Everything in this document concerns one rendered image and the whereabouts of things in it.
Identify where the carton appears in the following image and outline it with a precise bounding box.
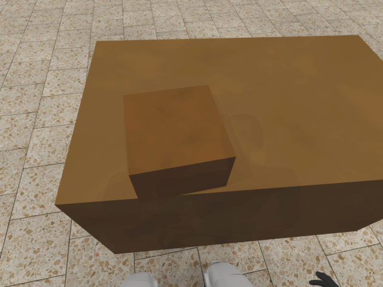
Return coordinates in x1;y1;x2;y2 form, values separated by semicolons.
123;85;236;203

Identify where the pedestal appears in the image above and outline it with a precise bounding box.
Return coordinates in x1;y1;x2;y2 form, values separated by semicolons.
54;35;383;254

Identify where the right robot hand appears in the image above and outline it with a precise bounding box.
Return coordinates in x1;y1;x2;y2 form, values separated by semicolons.
309;271;339;287

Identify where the right robot shin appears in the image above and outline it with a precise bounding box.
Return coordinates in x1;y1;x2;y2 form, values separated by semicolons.
210;261;221;266

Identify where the right robot thigh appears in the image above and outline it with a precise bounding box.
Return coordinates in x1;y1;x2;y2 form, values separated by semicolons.
204;262;253;287

